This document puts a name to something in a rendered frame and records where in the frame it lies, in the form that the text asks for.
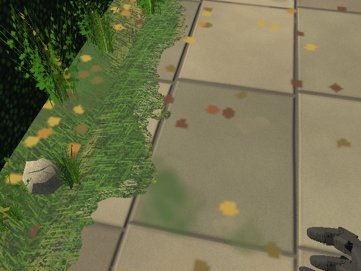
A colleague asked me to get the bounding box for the right robot hand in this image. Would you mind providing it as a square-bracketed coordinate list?
[299, 227, 361, 271]

